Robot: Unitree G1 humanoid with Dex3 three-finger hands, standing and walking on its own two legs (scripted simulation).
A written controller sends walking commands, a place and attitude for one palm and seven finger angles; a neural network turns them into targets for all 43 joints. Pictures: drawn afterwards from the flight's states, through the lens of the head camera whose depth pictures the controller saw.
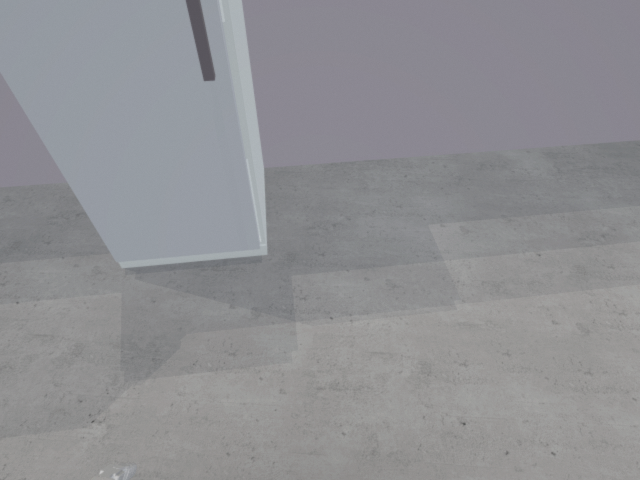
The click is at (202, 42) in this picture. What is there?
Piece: fridge door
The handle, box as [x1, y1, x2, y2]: [186, 0, 214, 80]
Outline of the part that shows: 186,0 204,80 214,80 214,71 199,0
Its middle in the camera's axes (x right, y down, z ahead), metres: -0.28 -0.54 +0.86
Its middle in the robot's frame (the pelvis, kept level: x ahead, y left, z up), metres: +1.01 +0.35 +0.21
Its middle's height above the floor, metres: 0.98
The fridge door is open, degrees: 0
